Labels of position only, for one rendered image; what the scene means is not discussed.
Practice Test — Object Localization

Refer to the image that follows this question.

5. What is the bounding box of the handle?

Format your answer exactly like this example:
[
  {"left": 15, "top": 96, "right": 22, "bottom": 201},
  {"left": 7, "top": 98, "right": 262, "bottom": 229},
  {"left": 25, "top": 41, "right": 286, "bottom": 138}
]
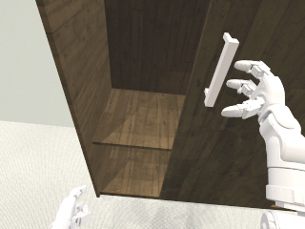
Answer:
[{"left": 204, "top": 32, "right": 239, "bottom": 107}]

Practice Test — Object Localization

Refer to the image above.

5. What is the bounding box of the robot right hand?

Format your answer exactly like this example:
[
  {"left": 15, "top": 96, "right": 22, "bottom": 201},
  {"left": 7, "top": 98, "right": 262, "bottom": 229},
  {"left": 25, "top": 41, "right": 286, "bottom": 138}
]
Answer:
[{"left": 221, "top": 60, "right": 285, "bottom": 119}]

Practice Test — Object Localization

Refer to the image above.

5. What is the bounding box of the robot left hand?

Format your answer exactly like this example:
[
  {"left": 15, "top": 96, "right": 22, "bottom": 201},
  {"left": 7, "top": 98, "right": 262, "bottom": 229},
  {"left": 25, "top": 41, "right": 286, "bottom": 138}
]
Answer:
[{"left": 55, "top": 185, "right": 91, "bottom": 229}]

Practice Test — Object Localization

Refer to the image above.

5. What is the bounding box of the robot left forearm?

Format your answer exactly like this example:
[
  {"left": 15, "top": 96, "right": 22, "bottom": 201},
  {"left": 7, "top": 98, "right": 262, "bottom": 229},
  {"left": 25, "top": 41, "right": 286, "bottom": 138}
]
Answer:
[{"left": 49, "top": 219, "right": 72, "bottom": 229}]

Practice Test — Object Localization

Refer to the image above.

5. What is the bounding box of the robot right forearm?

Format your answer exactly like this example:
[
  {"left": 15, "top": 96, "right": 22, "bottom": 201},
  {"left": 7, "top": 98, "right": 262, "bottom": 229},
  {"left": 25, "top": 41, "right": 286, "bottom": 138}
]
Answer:
[{"left": 258, "top": 104, "right": 305, "bottom": 217}]

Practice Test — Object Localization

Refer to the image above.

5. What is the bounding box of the robot right upper arm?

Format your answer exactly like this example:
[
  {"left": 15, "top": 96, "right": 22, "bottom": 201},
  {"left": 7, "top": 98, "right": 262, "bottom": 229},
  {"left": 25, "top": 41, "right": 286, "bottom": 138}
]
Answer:
[{"left": 260, "top": 210, "right": 305, "bottom": 229}]

